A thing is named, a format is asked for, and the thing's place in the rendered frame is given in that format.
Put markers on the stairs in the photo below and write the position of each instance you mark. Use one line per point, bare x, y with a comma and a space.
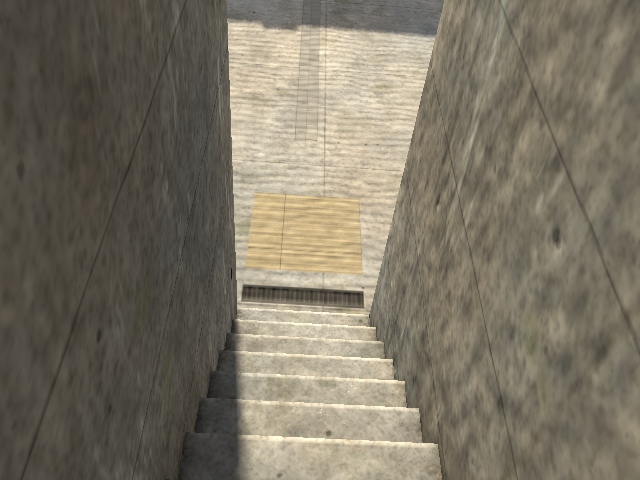
301, 395

